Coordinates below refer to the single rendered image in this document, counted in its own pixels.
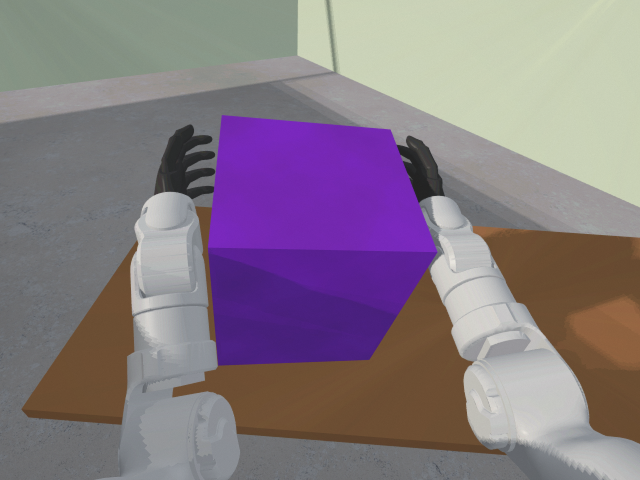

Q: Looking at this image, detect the table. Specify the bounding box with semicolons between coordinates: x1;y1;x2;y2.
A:
21;206;640;455

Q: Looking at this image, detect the robot right forearm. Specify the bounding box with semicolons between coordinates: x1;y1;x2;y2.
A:
419;196;589;421

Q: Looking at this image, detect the left robot hand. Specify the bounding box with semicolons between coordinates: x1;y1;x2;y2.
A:
154;124;215;199

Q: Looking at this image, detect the carton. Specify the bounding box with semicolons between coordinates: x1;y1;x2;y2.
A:
208;115;437;366

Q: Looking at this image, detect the right robot upper arm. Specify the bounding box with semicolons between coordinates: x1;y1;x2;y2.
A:
464;348;640;480

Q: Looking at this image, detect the right robot hand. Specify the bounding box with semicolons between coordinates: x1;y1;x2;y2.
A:
397;136;445;203

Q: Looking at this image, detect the left robot upper arm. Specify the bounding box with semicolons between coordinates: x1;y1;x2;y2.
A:
96;391;240;480

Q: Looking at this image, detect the robot left forearm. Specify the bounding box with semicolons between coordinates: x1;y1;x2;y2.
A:
118;192;218;475

